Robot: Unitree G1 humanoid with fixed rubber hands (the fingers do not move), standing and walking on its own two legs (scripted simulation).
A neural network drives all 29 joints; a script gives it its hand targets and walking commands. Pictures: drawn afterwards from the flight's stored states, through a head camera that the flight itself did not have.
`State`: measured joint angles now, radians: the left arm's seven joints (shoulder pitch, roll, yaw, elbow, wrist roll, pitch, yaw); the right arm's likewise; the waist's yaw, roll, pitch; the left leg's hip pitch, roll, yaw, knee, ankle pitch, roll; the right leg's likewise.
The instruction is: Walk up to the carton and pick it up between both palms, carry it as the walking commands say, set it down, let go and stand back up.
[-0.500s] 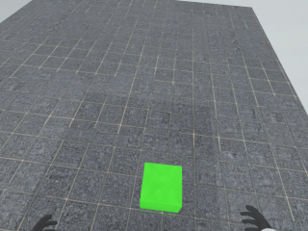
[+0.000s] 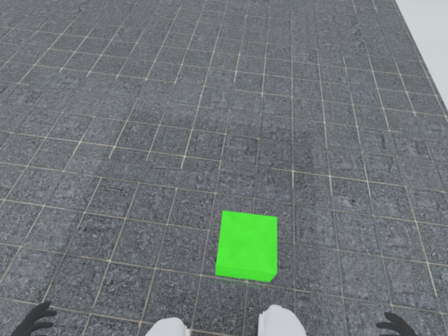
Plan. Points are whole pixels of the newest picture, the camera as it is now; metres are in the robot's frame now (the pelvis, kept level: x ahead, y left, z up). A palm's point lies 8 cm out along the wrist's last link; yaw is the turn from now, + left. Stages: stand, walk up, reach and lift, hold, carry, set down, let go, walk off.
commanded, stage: walk up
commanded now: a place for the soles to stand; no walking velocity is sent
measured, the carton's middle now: (246, 246) +0.46 -0.13 -0.67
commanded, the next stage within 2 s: none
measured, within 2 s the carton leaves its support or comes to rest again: neither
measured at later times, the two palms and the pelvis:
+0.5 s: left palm out of the picture +0.07 +0.34 -0.11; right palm out of the picture +0.05 -0.30 -0.08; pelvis -0.03 +0.03 +0.01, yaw -5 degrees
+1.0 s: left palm (38, 326) +0.14 +0.31 -0.08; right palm out of the picture -0.01 -0.33 -0.07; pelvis -0.02 +0.01 +0.02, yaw -10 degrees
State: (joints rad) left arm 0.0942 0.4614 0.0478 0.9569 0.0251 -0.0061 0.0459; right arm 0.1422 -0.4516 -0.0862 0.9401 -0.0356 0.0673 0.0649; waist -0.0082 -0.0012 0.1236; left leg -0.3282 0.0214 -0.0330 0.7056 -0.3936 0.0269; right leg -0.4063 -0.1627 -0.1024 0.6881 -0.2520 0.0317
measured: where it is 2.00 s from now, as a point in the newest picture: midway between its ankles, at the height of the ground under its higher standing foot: outside the picture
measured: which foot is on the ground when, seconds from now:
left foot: down 0.00-1.00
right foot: down 0.00-0.00, up 0.02-0.18, down 0.20-0.90, up 0.92-1.00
